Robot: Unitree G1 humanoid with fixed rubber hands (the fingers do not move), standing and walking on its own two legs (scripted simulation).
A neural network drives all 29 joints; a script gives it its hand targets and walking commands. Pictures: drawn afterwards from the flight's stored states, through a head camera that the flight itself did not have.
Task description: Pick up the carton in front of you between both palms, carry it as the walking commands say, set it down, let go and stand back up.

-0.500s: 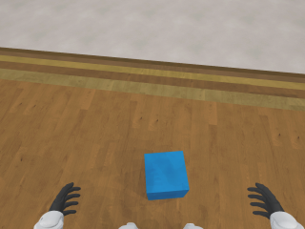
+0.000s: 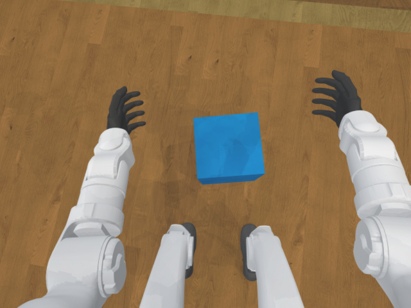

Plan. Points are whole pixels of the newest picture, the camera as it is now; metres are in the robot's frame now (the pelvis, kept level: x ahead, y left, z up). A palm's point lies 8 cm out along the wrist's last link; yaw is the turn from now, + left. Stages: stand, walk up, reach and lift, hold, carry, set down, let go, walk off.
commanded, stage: reach and lift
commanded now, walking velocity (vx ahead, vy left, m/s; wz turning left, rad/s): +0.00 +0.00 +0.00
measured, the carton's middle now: (227, 152) +0.49 -0.02 -0.53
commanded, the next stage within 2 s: none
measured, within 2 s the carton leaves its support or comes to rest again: leaves its support in 1.88 s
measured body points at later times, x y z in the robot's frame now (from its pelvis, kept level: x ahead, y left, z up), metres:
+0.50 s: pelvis +0.02 +0.00 -0.10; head +0.35 -0.02 +0.20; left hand +0.50 +0.18 -0.26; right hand +0.52 -0.21 -0.27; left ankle +0.09 +0.14 -0.62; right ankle +0.09 -0.11 -0.62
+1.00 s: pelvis -0.04 +0.01 -0.27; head +0.33 -0.01 -0.02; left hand +0.49 +0.18 -0.46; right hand +0.52 -0.20 -0.46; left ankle +0.09 +0.14 -0.62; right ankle +0.09 -0.11 -0.62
